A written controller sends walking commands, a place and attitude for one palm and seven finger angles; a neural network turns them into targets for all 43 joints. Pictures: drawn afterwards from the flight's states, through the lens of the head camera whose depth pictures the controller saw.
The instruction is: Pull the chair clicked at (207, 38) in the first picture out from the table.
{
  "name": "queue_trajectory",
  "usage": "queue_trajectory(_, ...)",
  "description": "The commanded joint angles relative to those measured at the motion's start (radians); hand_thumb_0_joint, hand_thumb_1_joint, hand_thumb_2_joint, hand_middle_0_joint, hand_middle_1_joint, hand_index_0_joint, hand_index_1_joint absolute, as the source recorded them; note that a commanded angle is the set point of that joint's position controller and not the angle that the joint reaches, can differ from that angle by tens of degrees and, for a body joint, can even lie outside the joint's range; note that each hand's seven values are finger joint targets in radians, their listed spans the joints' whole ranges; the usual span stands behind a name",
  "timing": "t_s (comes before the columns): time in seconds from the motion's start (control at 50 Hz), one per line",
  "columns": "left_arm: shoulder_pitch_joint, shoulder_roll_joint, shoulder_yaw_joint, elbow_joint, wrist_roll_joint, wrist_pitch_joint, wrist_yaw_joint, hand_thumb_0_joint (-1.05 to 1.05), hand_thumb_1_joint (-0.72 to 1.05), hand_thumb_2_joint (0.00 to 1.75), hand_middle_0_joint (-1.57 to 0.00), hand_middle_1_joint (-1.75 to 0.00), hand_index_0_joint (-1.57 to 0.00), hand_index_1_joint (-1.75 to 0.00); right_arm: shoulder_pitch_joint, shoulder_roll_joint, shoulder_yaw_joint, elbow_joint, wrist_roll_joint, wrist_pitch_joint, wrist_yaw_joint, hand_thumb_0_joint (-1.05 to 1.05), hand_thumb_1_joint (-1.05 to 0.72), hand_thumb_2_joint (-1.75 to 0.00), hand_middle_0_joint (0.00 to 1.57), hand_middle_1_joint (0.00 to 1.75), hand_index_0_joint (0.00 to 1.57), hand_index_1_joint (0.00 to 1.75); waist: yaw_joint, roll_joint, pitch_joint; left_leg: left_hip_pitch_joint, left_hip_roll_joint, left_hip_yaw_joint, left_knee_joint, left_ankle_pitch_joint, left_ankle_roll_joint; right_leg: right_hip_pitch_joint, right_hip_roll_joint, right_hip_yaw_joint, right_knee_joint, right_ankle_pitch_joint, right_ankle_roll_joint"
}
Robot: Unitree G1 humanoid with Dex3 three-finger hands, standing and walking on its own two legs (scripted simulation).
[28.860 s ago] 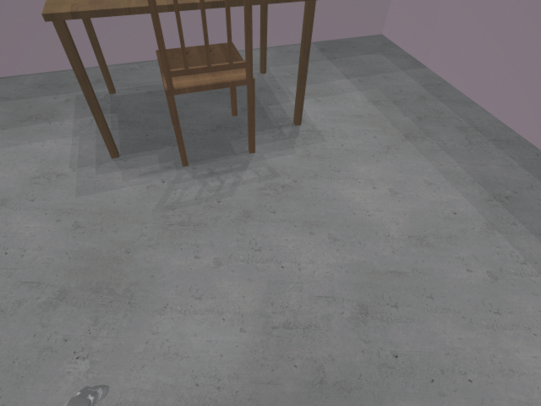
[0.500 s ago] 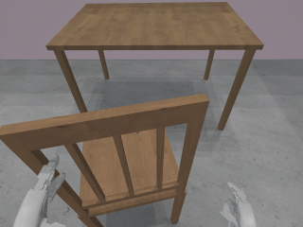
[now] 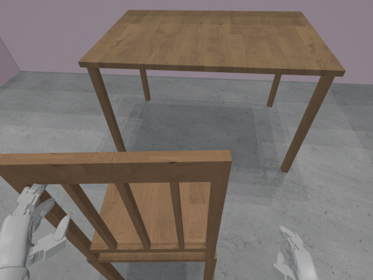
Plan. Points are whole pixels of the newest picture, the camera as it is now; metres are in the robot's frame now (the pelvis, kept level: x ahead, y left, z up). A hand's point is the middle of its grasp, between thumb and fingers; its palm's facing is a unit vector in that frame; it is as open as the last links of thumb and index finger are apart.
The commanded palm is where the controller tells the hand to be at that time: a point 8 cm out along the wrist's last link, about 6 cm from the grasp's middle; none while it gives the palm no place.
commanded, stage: draw the hand back to the body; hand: left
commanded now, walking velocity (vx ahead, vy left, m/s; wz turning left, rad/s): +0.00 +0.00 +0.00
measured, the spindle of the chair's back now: (137, 219) +0.26 +0.17 -0.04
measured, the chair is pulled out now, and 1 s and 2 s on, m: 0.57 0.59 0.61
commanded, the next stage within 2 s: step back with the hand held close in 0.38 s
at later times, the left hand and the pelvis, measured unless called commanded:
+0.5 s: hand (53, 233) +0.16 +0.26 +0.09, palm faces +0.36 -0.82 -0.45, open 7.2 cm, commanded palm +0.14 +0.30 +0.18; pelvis -0.01 +0.00 +0.00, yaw +0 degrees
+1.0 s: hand (43, 267) +0.11 +0.25 +0.09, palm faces +0.13 -0.83 -0.54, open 7.1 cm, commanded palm +0.07 +0.30 +0.18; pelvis -0.07 +0.00 +0.00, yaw -1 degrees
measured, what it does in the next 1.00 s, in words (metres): shifts its weight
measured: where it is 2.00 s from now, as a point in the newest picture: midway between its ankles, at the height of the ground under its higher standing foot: outside the picture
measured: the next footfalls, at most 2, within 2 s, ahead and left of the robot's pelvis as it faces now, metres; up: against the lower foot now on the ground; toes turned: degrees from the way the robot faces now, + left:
right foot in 1.86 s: -0.21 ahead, -0.14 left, +0.00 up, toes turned -4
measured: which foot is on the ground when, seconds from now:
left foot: down 0.00-1.00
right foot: down 0.00-1.00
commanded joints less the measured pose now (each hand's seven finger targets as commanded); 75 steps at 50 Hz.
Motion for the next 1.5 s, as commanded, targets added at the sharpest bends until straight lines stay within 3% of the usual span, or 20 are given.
queue_trajectory(0.0, -0.278, 0.283, 0.297, -0.481, 0.040, -0.200, 0.083, 0.00, 0.90, 0.90, -0.20, -0.30, -0.20, -0.30, -0.129, -0.082, -0.028, -0.145, 0.004, -0.072, -0.005, 0.00, -0.90, -0.90, 0.20, 0.30, 0.20, 0.30, -0.012, 0.131, -0.166, -0.010, -0.009, 0.032, -0.091, 0.463, 0.019, 0.116, -0.021, -0.001, -0.057, 0.351, -0.039)
queue_trajectory(0.48, -0.352, 0.268, 0.266, -0.498, 0.044, -0.197, 0.070, 0.00, 0.90, 0.90, -0.20, -0.30, -0.20, -0.30, -0.146, -0.090, -0.021, -0.138, -0.002, -0.078, 0.014, 0.00, -0.90, -0.90, 0.20, 0.30, 0.20, 0.30, -0.010, 0.145, -0.164, -0.007, -0.003, 0.026, -0.126, 0.415, 0.014, 0.128, -0.024, -0.003, -0.075, 0.296, -0.039)
queue_trajectory(0.5, -0.546, 0.464, 0.423, -0.493, 0.006, -0.255, 0.050, 0.00, 0.90, 0.90, -0.20, -0.30, -0.20, -0.30, -0.100, -0.116, -0.055, -0.187, 0.023, -0.025, 0.006, 0.00, -0.90, -0.90, 0.20, 0.30, 0.20, 0.30, -0.033, 0.050, -0.008, -0.058, 0.033, 0.011, -0.133, 0.345, 0.038, 0.016, -0.063, 0.133, -0.135, 0.414, -0.040)
queue_trajectory(0.54, -0.476, 0.382, 0.368, -0.421, 0.009, -0.261, 0.030, 0.00, 0.90, 0.90, -0.20, -0.30, -0.20, -0.30, -0.115, -0.091, -0.051, -0.191, 0.021, 0.001, 0.001, 0.00, -0.90, -0.90, 0.20, 0.30, 0.20, 0.30, -0.043, 0.048, -0.015, -0.063, 0.029, 0.014, -0.147, 0.291, 0.036, 0.031, -0.093, 0.139, -0.141, 0.461, -0.046)
queue_trajectory(0.6, -0.351, 0.299, 0.308, -0.434, 0.005, -0.267, 0.029, 0.00, 0.90, 0.90, -0.20, -0.30, -0.20, -0.30, -0.120, -0.104, -0.055, -0.207, 0.014, 0.028, 0.009, 0.00, -0.90, -0.90, 0.20, 0.30, 0.20, 0.30, -0.039, 0.097, -0.138, 0.006, 0.050, 0.013, -0.132, 0.479, 0.036, 0.096, -0.092, 0.108, -0.082, 0.537, -0.034)
queue_trajectory(0.62, -0.305, 0.304, 0.313, -0.457, 0.001, -0.273, 0.030, 0.00, 0.90, 0.90, -0.20, -0.30, -0.20, -0.30, -0.133, -0.100, -0.055, -0.214, 0.019, 0.033, 0.008, 0.00, -0.90, -0.90, 0.20, 0.30, 0.20, 0.30, -0.035, 0.150, -0.178, 0.021, 0.054, 0.010, -0.136, 0.517, 0.038, 0.114, -0.090, 0.108, -0.064, 0.549, -0.030)
queue_trajectory(0.68, -0.193, 0.316, 0.336, -0.542, 0.003, -0.289, 0.042, 0.00, 0.90, 0.90, -0.20, -0.30, -0.20, -0.30, -0.124, -0.101, -0.064, -0.233, 0.014, 0.057, 0.014, 0.00, -0.90, -0.90, 0.20, 0.30, 0.20, 0.30, -0.029, 0.150, -0.292, 0.023, 0.082, -0.003, -0.101, 0.639, 0.043, 0.165, -0.092, 0.081, -0.013, 0.578, -0.023)
queue_trajectory(0.78, -0.073, 0.341, 0.380, -0.611, 0.001, -0.293, 0.057, 0.00, 0.90, 0.90, -0.20, -0.30, -0.20, -0.30, -0.132, -0.094, -0.077, -0.243, 0.018, 0.074, 0.009, 0.00, -0.90, -0.90, 0.20, 0.30, 0.20, 0.30, -0.028, 0.150, -0.310, -0.054, 0.104, -0.029, -0.087, 0.632, 0.049, 0.143, -0.089, 0.059, 0.025, 0.521, -0.017)
queue_trajectory(0.92, -0.078, 0.386, 0.435, -0.574, -0.001, -0.295, 0.070, 0.00, 0.90, 0.90, -0.20, -0.30, -0.20, -0.30, -0.118, -0.088, -0.085, -0.210, 0.021, 0.068, -0.014, 0.00, -0.90, -0.90, 0.20, 0.30, 0.20, 0.30, -0.030, 0.193, -0.180, -0.282, 0.122, -0.048, -0.138, 0.271, 0.061, 0.107, -0.071, 0.073, 0.037, 0.302, -0.007)
queue_trajectory(1.0, -0.114, 0.388, 0.438, -0.564, 0.002, -0.313, 0.074, 0.00, 0.90, 0.90, -0.20, -0.30, -0.20, -0.30, -0.069, -0.087, -0.082, -0.202, 0.008, 0.057, -0.020, 0.00, -0.90, -0.90, 0.20, 0.30, 0.20, 0.30, -0.041, 0.084, -0.175, -0.307, 0.046, -0.026, -0.071, 0.012, 0.042, 0.042, -0.108, 0.166, -0.070, 0.207, -0.027)
queue_trajectory(1.1, -0.149, 0.410, 0.439, -0.549, 0.014, -0.338, 0.085, 0.00, 0.90, 0.90, -0.20, -0.30, -0.20, -0.30, -0.058, -0.093, -0.070, -0.174, -0.011, 0.049, -0.021, 0.00, -0.90, -0.90, 0.20, 0.30, 0.20, 0.30, -0.044, -0.036, -0.160, -0.173, 0.000, -0.006, 0.046, -0.100, 0.038, -0.194, -0.186, 0.233, -0.239, -0.209, -0.071)
queue_trajectory(1.16, -0.141, 0.419, 0.453, -0.577, 0.024, -0.365, 0.089, 0.00, 0.90, 0.90, -0.20, -0.30, -0.20, -0.30, -0.062, -0.108, -0.068, -0.171, -0.019, 0.034, -0.029, 0.00, -0.90, -0.90, 0.20, 0.30, 0.20, 0.30, -0.049, 0.106, -0.165, -0.248, 0.068, -0.093, -0.129, -0.108, 0.071, -0.117, -0.096, 0.156, -0.112, -0.155, -0.030)
queue_trajectory(1.22, -0.121, 0.400, 0.469, -0.555, 0.040, -0.364, 0.087, 0.00, 0.90, 0.90, -0.20, -0.30, -0.20, -0.30, -0.076, -0.118, -0.079, -0.180, -0.003, 0.007, -0.028, 0.00, -0.90, -0.90, 0.20, 0.30, 0.20, 0.30, -0.048, 0.266, -0.169, -0.534, 0.171, -0.156, -0.272, -0.215, 0.113, 0.153, -0.010, 0.056, 0.147, -0.015, 0.010)
queue_trajectory(1.26, -0.129, 0.394, 0.470, -0.571, 0.041, -0.366, 0.082, 0.00, 0.90, 0.90, -0.20, -0.30, -0.20, -0.30, -0.052, -0.123, -0.085, -0.193, -0.002, -0.001, -0.025, 0.00, -0.90, -0.90, 0.20, 0.30, 0.20, 0.30, -0.043, 0.223, -0.149, -0.600, 0.160, -0.128, -0.232, -0.223, 0.112, 0.186, -0.010, 0.058, 0.158, 0.049, 0.010)
queue_trajectory(1.32, -0.101, 0.411, 0.487, -0.563, 0.027, -0.382, 0.074, 0.00, 0.90, 0.90, -0.20, -0.30, -0.20, -0.30, -0.052, -0.113, -0.089, -0.172, -0.002, -0.012, -0.020, 0.00, -0.90, -0.90, 0.20, 0.30, 0.20, 0.30, -0.045, 0.125, -0.196, -0.470, 0.080, -0.061, -0.093, -0.058, 0.080, 0.106, -0.067, 0.131, 0.062, 0.242, -0.012)
queue_trajectory(1.34, -0.099, 0.384, 0.479, -0.520, 0.024, -0.392, 0.072, 0.00, 0.90, 0.90, -0.20, -0.30, -0.20, -0.30, -0.042, -0.101, -0.085, -0.164, -0.009, -0.016, -0.019, 0.00, -0.90, -0.90, 0.20, 0.30, 0.20, 0.30, -0.046, 0.093, -0.195, -0.444, 0.050, -0.046, -0.059, -0.093, 0.067, 0.054, -0.095, 0.163, 0.012, 0.200, -0.025)
queue_trajectory(1.38, -0.127, 0.338, 0.479, -0.382, 0.043, -0.405, 0.076, 0.00, 0.90, 0.90, -0.20, -0.30, -0.20, -0.30, -0.036, -0.110, -0.096, -0.145, -0.020, -0.011, -0.010, 0.00, -0.90, -0.90, 0.20, 0.30, 0.20, 0.30, -0.052, 0.026, -0.108, -0.513, 0.025, -0.024, -0.006, -0.306, 0.063, -0.051, -0.119, 0.242, -0.090, -0.159, -0.045)
queue_trajectory(1.42, -0.076, 0.258, 0.409, -0.175, 0.043, -0.374, 0.070, 0.00, 0.90, 0.90, -0.20, -0.30, -0.20, -0.30, -0.032, -0.107, -0.113, -0.113, -0.013, 0.024, 0.014, 0.00, -0.90, -0.90, 0.20, 0.30, 0.20, 0.30, -0.060, -0.169, -0.047, -0.322, -0.025, 0.031, 0.236, -0.171, 0.024, -0.314, -0.223, 0.372, -0.314, -0.378, -0.118)
queue_trajectory(1.44, -0.097, 0.222, 0.364, -0.126, 0.044, -0.357, 0.064, 0.00, 0.90, 0.90, -0.20, -0.30, -0.20, -0.30, -0.025, -0.102, -0.108, -0.099, -0.015, 0.050, 0.031, 0.00, -0.90, -0.90, 0.20, 0.30, 0.20, 0.30, -0.068, -0.237, -0.067, -0.247, -0.029, 0.053, 0.338, -0.103, 0.018, -0.358, -0.280, 0.368, -0.346, -0.359, -0.143)
queue_trajectory(1.48, -0.138, 0.208, 0.340, -0.057, 0.050, -0.331, 0.060, 0.00, 0.90, 0.90, -0.20, -0.30, -0.20, -0.30, -0.050, -0.090, -0.107, -0.095, -0.007, 0.086, 0.045, 0.00, -0.90, -0.90, 0.20, 0.30, 0.20, 0.30, -0.086, -0.310, -0.076, -0.209, -0.015, 0.048, 0.323, -0.052, 0.031, -0.372, -0.272, 0.266, -0.321, -0.250, -0.123)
